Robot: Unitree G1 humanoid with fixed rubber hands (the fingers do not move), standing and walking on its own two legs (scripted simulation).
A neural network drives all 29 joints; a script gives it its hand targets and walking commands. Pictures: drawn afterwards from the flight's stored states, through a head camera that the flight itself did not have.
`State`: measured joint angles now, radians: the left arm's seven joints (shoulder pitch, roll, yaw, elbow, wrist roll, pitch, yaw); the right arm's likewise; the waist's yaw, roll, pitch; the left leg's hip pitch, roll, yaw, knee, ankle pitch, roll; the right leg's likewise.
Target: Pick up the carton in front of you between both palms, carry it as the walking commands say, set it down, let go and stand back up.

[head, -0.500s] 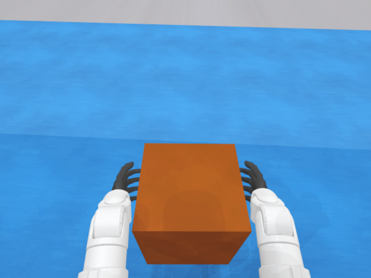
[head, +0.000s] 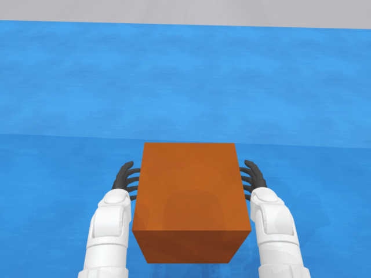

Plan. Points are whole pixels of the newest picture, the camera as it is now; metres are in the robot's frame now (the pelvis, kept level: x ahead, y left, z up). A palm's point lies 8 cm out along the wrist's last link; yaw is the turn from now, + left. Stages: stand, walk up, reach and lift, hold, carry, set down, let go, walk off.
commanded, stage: carry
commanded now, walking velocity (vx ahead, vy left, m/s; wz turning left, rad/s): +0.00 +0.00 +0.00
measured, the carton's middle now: (188, 206) +0.30 +0.00 -0.04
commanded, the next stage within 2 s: hold in 0.08 s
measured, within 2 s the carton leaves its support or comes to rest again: neither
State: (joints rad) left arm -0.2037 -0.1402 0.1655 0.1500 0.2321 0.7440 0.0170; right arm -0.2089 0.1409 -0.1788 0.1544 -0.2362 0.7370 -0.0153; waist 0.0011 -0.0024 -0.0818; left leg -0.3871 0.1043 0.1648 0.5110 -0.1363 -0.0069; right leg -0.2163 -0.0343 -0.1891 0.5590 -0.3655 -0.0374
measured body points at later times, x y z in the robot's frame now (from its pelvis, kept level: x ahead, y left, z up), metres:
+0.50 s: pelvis +0.00 +0.04 +0.01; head -0.03 +0.06 +0.46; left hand +0.32 +0.12 +0.04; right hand +0.25 -0.18 +0.04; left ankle +0.08 +0.16 -0.73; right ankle -0.04 -0.08 -0.73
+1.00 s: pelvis +0.00 +0.07 +0.01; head -0.02 +0.09 +0.46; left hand +0.35 +0.14 +0.04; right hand +0.27 -0.15 +0.04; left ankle +0.08 +0.16 -0.73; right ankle -0.04 -0.08 -0.73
